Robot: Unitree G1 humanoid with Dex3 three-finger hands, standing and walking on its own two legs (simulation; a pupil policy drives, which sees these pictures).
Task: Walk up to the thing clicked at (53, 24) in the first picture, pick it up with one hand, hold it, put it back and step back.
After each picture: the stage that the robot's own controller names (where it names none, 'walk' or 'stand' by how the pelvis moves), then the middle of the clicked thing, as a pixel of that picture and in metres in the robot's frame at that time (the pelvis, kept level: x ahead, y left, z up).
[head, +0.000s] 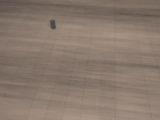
stand; (53, 24) +1.81 +0.44 -0.72
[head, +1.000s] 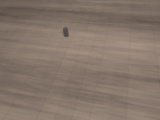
walk; (65, 32) +1.71 +0.37 -0.72
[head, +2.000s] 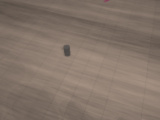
walk; (67, 50) +1.17 +0.27 -0.70
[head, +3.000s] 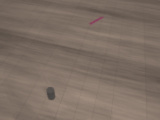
walk; (50, 93) +0.73 +0.25 -0.71
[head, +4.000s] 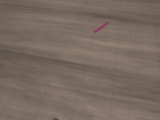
walk; out of the picture +0.44 +0.21 -0.70
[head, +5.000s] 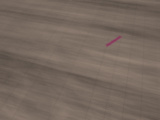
stand; out of the picture +0.37 +0.17 -0.72
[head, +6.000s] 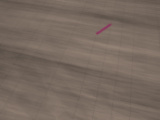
stand; out of the picture +0.38 +0.21 -0.71
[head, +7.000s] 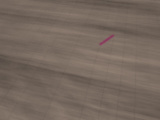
stand; out of the picture +0.37 +0.21 -0.72
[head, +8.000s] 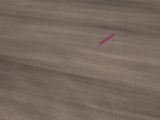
stand; out of the picture +0.37 +0.22 -0.73
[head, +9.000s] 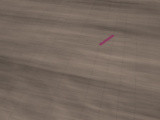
stand; out of the picture +0.37 +0.22 -0.73
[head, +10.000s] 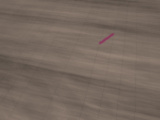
stand; out of the picture +0.36 +0.22 -0.73
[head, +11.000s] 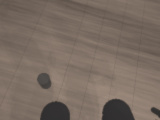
go down; (44, 81) +0.44 +0.20 -0.44
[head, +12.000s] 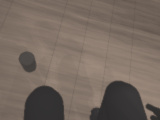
go down; (28, 62) +0.47 +0.21 -0.32
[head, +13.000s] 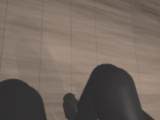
close in; out of the picture +0.45 +0.26 -0.24
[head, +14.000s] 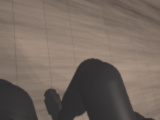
close; out of the picture +0.45 +0.28 -0.23
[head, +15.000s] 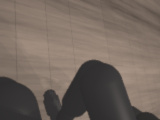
lift; out of the picture +0.42 +0.25 -0.24
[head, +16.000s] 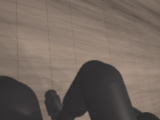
lift; out of the picture +0.41 +0.25 -0.24
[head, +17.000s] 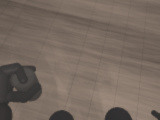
lift; (28, 85) +0.34 +0.19 -0.02
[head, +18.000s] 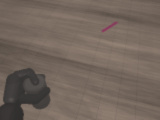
hold; (38, 92) +0.33 +0.17 +0.01
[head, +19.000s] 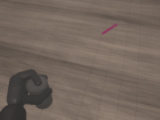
hold; (40, 92) +0.33 +0.17 +0.01
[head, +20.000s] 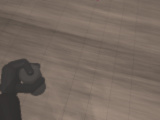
crouch; (33, 80) +0.38 +0.18 -0.05
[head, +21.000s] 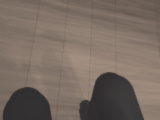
lower; out of the picture +0.50 +0.26 -0.11
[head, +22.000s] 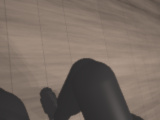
lower; out of the picture +0.45 +0.28 -0.24
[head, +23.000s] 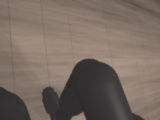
lower; out of the picture +0.45 +0.28 -0.24
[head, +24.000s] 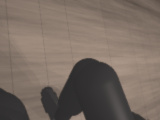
lower; out of the picture +0.46 +0.28 -0.24
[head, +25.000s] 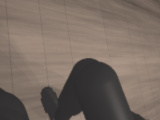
lower; out of the picture +0.46 +0.29 -0.24
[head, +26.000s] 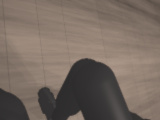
open; out of the picture +0.45 +0.27 -0.24
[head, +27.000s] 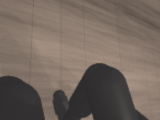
stand; out of the picture +0.46 +0.26 -0.25
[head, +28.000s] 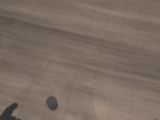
stand; (52, 103) +0.43 +0.18 -0.57
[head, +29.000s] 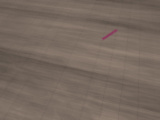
stand; out of the picture +0.41 +0.18 -0.67
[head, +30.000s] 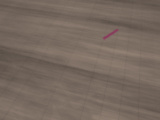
stand; out of the picture +0.40 +0.17 -0.67
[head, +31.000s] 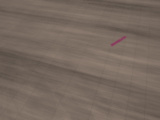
stand; out of the picture +0.42 +0.16 -0.72
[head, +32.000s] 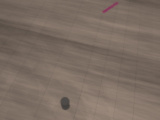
walk; (65, 103) +0.49 +0.12 -0.71
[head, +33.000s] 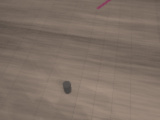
walk; (67, 87) +0.67 +0.17 -0.70
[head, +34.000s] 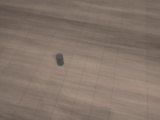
walk; (60, 59) +0.97 +0.24 -0.70
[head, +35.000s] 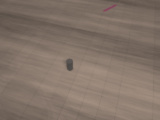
stand; (69, 64) +1.05 +0.18 -0.71
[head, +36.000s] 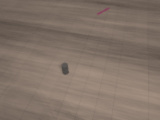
stand; (65, 68) +1.05 +0.22 -0.72
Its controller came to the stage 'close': yes
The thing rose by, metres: 0.72
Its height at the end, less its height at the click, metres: +0.00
